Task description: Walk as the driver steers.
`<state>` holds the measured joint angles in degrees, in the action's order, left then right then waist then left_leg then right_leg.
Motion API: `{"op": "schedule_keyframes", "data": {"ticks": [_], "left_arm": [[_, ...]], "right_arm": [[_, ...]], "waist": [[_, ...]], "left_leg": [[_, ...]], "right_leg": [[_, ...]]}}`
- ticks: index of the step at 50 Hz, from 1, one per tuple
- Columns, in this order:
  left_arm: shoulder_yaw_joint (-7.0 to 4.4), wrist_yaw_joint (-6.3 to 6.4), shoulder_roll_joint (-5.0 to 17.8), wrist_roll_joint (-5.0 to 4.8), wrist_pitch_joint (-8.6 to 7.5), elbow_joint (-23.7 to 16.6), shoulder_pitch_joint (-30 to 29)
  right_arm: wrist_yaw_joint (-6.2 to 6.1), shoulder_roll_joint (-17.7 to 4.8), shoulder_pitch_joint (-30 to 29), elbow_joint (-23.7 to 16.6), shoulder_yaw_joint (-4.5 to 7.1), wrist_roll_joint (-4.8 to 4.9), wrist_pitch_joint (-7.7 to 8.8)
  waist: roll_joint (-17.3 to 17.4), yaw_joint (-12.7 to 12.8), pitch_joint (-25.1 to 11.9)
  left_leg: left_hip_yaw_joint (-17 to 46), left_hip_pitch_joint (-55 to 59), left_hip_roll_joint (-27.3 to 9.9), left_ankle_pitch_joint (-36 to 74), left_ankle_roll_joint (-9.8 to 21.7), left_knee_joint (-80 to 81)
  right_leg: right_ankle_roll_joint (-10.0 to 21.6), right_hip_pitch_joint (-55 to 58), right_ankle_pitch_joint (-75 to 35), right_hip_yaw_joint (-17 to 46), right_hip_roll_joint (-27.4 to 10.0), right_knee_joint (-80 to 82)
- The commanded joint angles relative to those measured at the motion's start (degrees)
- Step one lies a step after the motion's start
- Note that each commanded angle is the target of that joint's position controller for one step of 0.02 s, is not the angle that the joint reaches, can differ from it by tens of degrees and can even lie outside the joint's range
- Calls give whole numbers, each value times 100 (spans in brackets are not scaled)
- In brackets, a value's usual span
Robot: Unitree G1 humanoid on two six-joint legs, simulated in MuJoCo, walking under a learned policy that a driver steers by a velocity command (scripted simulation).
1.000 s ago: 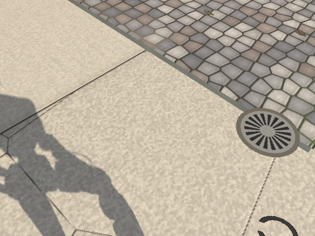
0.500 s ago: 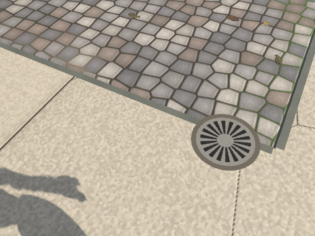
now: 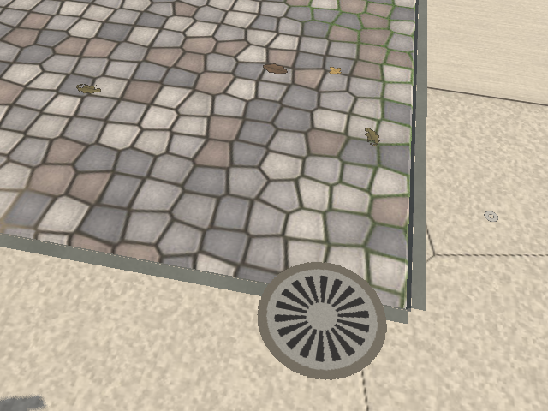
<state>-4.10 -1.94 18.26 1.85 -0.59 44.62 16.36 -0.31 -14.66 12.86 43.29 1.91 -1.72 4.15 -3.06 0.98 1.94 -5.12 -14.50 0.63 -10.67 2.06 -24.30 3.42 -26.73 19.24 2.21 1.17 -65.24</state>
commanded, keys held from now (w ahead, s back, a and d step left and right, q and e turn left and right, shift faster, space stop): w+e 0.08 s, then w+q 0.64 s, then q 0.28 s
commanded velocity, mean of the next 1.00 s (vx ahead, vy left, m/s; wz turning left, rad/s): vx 0.44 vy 0.00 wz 0.22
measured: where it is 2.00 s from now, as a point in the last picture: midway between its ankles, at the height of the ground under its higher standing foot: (245, 336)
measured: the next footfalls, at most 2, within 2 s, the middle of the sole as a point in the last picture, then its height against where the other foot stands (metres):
right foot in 0.32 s outside the picture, level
left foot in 0.84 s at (245, 375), level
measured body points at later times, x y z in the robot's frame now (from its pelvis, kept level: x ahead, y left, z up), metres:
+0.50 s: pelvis +0.25 -0.06 +0.00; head +0.27 -0.08 +0.45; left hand +0.36 +0.20 -0.11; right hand +0.28 -0.32 -0.14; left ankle +0.21 +0.09 -0.66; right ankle +0.26 -0.14 -0.74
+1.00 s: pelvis +0.47 +0.01 -0.01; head +0.52 +0.03 +0.43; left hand +0.48 +0.28 -0.14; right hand +0.67 -0.21 -0.13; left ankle +0.53 +0.07 -0.74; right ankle +0.44 -0.15 -0.64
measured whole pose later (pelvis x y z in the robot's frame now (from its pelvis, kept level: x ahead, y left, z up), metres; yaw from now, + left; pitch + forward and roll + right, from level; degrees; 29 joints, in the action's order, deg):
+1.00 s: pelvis +0.47 +0.01 -0.01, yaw +19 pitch +1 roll +0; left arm -2.1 1.2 13.7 1.5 -1.5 45.8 11.6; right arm 0.3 -15.5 9.8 45.0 3.9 0.1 0.3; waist -0.5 0.6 6.4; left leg -2.6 -21.5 6.5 -7.8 7.4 -28.7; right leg -2.1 -26.5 24.3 -0.3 -3.7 -72.3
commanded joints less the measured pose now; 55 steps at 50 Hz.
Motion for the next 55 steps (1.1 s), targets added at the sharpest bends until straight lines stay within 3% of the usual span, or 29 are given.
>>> {"op": "schedule_keyframes", "data": {"ticks": [1,4,8,11,13,14,15,16,17,18,19,20,21,23,27,31,36,38,40,41,42,43,44,45,46,47,49,52,55], "left_arm": [[-24,-118,199,27,64,-401,70],[8,-174,141,28,74,-610,-487],[163,-204,-131,31,-16,-787,-1154],[218,-203,-105,62,-67,-899,-1619],[213,-141,-34,60,-126,-911,-1632],[191,-99,21,66,-170,-845,-1407],[146,-43,93,98,-241,-641,-781],[48,38,336,200,-320,-331,124],[-91,151,927,338,-358,-263,996],[-190,201,1306,181,-294,-266,1024],[-114,204,908,45,-269,-252,705],[11,192,482,4,-299,-250,264],[82,173,197,-16,-335,-241,-2],[138,204,-6,-56,-411,-183,-171],[70,234,92,-96,-581,33,92],[68,252,38,-71,-576,236,342],[-3,300,289,-65,-532,457,652],[-16,333,366,-70,-460,524,656],[-69,381,559,-90,-377,547,590],[-89,390,626,-121,-325,526,540],[-85,367,623,-179,-312,468,463],[49,337,17,-112,-319,240,729],[36,333,89,-220,-240,-17,1012],[29,344,261,-128,-220,-4,549],[72,339,156,-169,-253,-96,188],[72,351,143,-109,-253,-53,87],[54,329,152,41,-48,-40,240],[73,319,25,11,137,-80,298],[56,341,78,10,212,-224,-74]], "right_arm": [[36,-644,371,-122,178,79,189],[44,-671,534,-3,205,74,194],[114,-663,822,247,180,68,198],[121,-825,1108,453,206,126,124],[117,-971,1241,578,239,101,60],[108,-1042,1237,623,254,92,31],[102,-1056,1197,666,251,120,3],[105,-891,1228,649,196,156,7],[137,-381,1231,307,49,239,35],[100,-258,1601,258,60,239,-10],[54,-682,1230,364,198,146,-103],[92,-558,1042,341,187,164,-96],[116,-462,1009,411,186,165,-120],[189,-374,1144,531,212,31,-263],[309,-199,592,339,227,12,-381],[387,-128,-191,68,180,-7,-383],[493,-121,-1086,-299,89,-46,-362],[472,-135,-1058,-340,96,-85,-342],[391,-245,-423,-193,157,-123,-299],[333,-363,212,-21,225,-150,-236],[237,-611,943,198,337,-221,-155],[160,-1267,1040,232,478,-172,-115],[158,-1839,1124,61,650,69,-189],[94,-1586,978,-25,624,200,-285],[42,-1235,578,-44,529,231,-321],[19,-892,285,-46,428,217,-349],[-12,-647,30,-90,338,233,-369],[55,-911,95,-105,408,129,-294],[48,-977,169,-153,437,119,-350]], "waist": [[885,-36,-140],[800,-109,2],[817,-233,134],[857,-338,199],[870,-319,172],[894,-194,58],[768,140,-253],[533,482,-882],[-425,754,-1819],[-1154,561,-2180],[-358,511,-1455],[-291,270,-678],[-251,112,-366],[-415,-128,-129],[-199,-206,17],[-126,-103,258],[-85,98,452],[-52,33,431],[-203,-210,-28],[-179,-456,-430],[149,-849,-906],[1122,-514,-1388],[1662,-476,-2455],[576,-568,-2184],[523,-476,-1379],[226,-253,-811],[329,28,-607],[346,133,-804],[561,11,-775]], "left_leg": [[1257,708,-1618,884,708,1472],[703,891,-1585,1139,735,1613],[202,743,-1297,1485,685,1643],[331,950,-1352,1865,702,1535],[489,1256,-1482,2524,696,1187],[512,1363,-1484,3103,658,819],[384,1305,-1326,3601,562,41],[223,733,-1033,3061,447,-1062],[-40,-759,-571,751,236,-2939],[295,-1958,132,-2115,195,-4169],[849,-2229,-187,-1752,276,-4517],[840,-2263,-380,-1290,282,-4347],[790,-2087,-514,-977,247,-4092],[718,-1774,-588,-641,122,-3981],[659,-2278,-642,46,10,-3938],[537,-2641,-654,778,-51,-3019],[3,-2220,-511,927,208,-1610],[-261,-1904,-248,582,371,-1262],[-477,-1146,228,129,575,-1114],[-392,-410,409,226,704,-817],[-88,745,331,1121,891,-209],[1571,2206,-1245,3767,1171,-755],[4043,3380,-2404,5411,2403,-408],[3291,3027,-2180,5341,2226,-193],[2719,2202,-1953,5005,2069,-33],[2361,1478,-1573,4582,1745,181],[1949,603,-1173,4259,1472,426],[1818,251,-960,4255,1364,463],[2008,170,-836,3068,1236,602]], "right_leg": [[-85,-935,-430,191,-404,-98],[-180,-1405,-951,121,-487,314],[-173,-862,-1550,-87,-314,1982],[-100,-372,-1378,-583,-333,2839],[-6,-107,-982,-638,-226,3169],[55,243,-769,-655,-108,3376],[150,1080,-925,-679,26,3834],[282,2469,-1046,-448,-189,3928],[636,4169,-444,1437,-1911,4087],[1004,4461,-611,3237,-2890,4762],[904,3791,-454,2646,-2563,4763],[737,3043,-673,1819,-2243,4974],[544,2555,-871,1244,-1956,5224],[371,2026,-1339,522,-1644,5488],[474,2076,-2081,-190,-1631,5733],[512,2227,-2316,-796,-1551,5769],[418,2639,-2885,-1323,-1683,5631],[315,2937,-4583,-1581,-1667,5019],[196,3131,-6374,-1695,-1589,3781],[130,2970,-6219,-1686,-1541,2757],[-100,2327,-4859,-1757,-1315,1287],[-312,700,283,-1665,-740,-436],[-543,-661,1877,-703,200,-2119],[-517,-972,1204,-61,-253,-2052],[-506,-1057,718,-95,-407,-1752],[-520,-930,493,-67,-569,-1252],[-596,-368,378,-24,-634,-678],[-651,-116,197,-85,-502,-181],[-670,-338,-94,-32,-477,263]]}}
Keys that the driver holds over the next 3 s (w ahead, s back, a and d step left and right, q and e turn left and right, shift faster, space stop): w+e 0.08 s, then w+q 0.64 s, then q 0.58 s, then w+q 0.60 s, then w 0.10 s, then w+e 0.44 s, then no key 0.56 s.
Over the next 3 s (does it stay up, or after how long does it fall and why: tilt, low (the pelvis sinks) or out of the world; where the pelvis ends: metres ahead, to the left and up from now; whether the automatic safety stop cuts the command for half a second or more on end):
stays up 0.96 0.50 0.00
